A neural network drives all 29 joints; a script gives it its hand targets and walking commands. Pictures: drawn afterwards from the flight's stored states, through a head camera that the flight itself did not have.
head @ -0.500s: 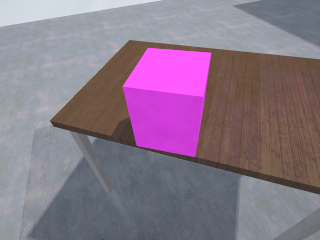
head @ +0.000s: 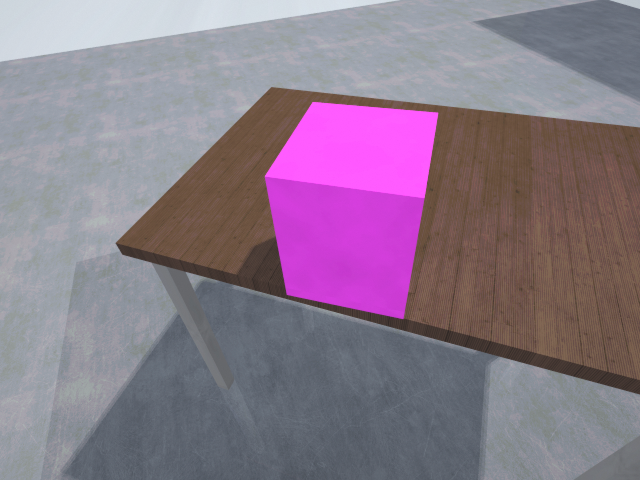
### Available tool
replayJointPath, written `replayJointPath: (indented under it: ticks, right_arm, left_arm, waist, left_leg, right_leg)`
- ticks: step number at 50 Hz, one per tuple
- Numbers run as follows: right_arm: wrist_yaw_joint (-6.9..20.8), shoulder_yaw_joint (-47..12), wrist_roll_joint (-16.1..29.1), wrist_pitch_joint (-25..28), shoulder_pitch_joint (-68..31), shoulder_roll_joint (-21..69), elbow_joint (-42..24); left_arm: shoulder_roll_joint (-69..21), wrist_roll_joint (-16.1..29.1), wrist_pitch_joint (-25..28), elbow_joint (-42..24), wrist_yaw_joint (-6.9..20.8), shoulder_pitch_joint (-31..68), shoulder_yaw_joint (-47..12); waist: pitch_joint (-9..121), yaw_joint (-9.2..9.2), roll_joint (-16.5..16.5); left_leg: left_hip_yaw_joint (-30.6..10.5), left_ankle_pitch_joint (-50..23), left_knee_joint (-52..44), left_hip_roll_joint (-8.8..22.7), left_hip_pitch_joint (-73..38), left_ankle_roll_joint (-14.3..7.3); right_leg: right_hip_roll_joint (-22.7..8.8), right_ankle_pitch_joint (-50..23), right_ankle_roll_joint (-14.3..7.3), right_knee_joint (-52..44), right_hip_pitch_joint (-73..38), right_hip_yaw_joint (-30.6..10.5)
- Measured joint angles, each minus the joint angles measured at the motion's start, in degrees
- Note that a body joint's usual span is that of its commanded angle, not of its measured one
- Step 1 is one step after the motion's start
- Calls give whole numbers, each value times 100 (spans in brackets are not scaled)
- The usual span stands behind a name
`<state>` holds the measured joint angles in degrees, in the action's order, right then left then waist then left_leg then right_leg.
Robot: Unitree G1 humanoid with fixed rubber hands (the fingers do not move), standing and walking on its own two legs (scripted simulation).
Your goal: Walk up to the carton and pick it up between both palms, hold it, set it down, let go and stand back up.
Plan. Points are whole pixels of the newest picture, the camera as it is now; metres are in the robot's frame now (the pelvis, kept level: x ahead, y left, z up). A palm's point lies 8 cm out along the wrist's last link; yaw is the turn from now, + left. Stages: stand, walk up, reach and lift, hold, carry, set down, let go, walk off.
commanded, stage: walk up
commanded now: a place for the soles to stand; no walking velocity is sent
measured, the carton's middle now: (357, 209) +0.52 -0.03 +0.06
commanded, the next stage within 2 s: none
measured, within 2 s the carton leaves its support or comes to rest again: neither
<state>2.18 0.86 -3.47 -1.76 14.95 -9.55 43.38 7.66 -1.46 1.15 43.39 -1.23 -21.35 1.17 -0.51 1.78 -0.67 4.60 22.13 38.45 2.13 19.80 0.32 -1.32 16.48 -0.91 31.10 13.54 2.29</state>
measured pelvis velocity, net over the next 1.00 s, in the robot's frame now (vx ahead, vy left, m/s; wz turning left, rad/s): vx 0.09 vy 0.11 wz -0.44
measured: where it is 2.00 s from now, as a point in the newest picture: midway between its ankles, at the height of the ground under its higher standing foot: outside the picture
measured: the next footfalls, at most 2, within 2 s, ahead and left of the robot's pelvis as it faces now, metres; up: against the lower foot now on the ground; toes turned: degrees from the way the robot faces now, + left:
left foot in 0.26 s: +0.17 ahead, +0.20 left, +0.00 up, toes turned -14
right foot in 0.70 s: +0.09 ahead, +0.00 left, +0.00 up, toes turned -21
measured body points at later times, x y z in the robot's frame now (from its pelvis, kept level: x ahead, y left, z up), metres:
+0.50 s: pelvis +0.05 +0.13 -0.01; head +0.06 +0.13 +0.44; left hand +0.20 +0.35 -0.13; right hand +0.12 -0.09 -0.12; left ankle +0.12 +0.22 -0.73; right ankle +0.04 +0.02 -0.67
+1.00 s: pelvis +0.09 +0.11 +0.00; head +0.09 +0.11 +0.45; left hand +0.27 +0.24 -0.12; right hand +0.05 -0.11 -0.14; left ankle +0.13 +0.21 -0.73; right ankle +0.06 +0.01 -0.73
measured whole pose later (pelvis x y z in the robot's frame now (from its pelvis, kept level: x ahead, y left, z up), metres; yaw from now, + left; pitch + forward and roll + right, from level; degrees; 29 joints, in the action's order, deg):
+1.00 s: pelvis +0.09 +0.11 +0.00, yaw -25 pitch -1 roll +1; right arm 0.3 0.9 -0.7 0.8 19.9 -7.3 44.5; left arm 5.0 -1.4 1.3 43.5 -0.2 -15.1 0.8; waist -0.7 -1.6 0.4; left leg 13.0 15.6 27.6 4.2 10.3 0.0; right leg 1.7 14.6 -1.6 29.9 14.0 -2.1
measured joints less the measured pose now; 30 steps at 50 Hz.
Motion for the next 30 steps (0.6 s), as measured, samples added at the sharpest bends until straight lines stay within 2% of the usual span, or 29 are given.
replayJointPath:
  ticks: [1,3,6,9,12,13,14,16,19,22,26,30]
  right_arm:
    - [56,34,-65,-67,-13,-83,-108]
    - [118,90,-117,-161,-83,-244,-323]
    - [149,150,-116,-205,-213,-399,-555]
    - [156,160,-65,-219,-347,-423,-651]
    - [115,98,16,-135,-422,-336,-698]
    - [88,70,19,-71,-416,-306,-732]
    - [46,49,13,-13,-432,-228,-716]
    - [-55,-31,48,4,-420,-36,-646]
    - [-184,-122,106,29,-303,253,-560]
    - [-255,-141,107,159,-131,441,-463]
    - [-359,-77,114,344,62,506,-364]
    - [-395,16,136,389,178,376,-270]
  left_arm:
    - [-62,-40,28,-49,-94,-133,21]
    - [-169,-89,60,-95,-252,-391,76]
    - [-238,-123,90,-67,-342,-683,165]
    - [-185,-133,116,-57,-332,-808,230]
    - [-10,-113,65,-101,-238,-782,269]
    - [48,-99,38,-128,-194,-771,279]
    - [123,-84,-13,-102,-157,-683,298]
    - [263,-93,-168,-49,-158,-440,321]
    - [405,-122,-260,-133,-175,-146,320]
    - [443,-138,-281,-223,-99,56,302]
    - [402,-149,-341,-298,9,309,277]
    - [273,-134,-362,-337,94,587,235]
  waist:
    - [16,38,-64]
    - [25,54,-223]
    - [32,41,-436]
    - [1,79,-519]
    - [-55,123,-436]
    - [-66,117,-420]
    - [-108,99,-340]
    - [-163,79,-186]
    - [-199,37,13]
    - [-139,-40,143]
    - [-29,-193,238]
    - [19,-318,266]
  left_leg:
    - [-33,230,564,-44,220,26]
    - [-108,247,1446,-47,658,120]
    - [-235,-35,1895,110,1101,297]
    - [-327,-215,1441,302,1152,326]
    - [-323,-437,371,320,708,190]
    - [-316,-772,36,292,527,164]
    - [-237,-964,171,232,567,112]
    - [-51,-689,466,168,581,-37]
    - [210,-574,217,126,298,-170]
    - [457,-736,-239,104,2,-240]
    - [742,-863,-657,137,-220,-285]
    - [990,-860,-787,238,-324,-262]
  right_leg:
    - [-9,7,0,12,38,-87]
    - [-19,-39,55,-57,68,-232]
    - [-29,-125,208,-205,64,-407]
    - [-78,-94,374,-189,74,-598]
    - [-194,191,528,264,228,-843]
    - [-209,389,497,580,345,-930]
    - [-216,783,434,996,496,-1063]
    - [-57,1532,357,2069,875,-1185]
    - [144,1600,340,3213,1353,-870]
    - [227,1355,335,3434,1588,-496]
    - [252,971,338,3249,1733,-295]
    - [135,812,302,2401,1556,-261]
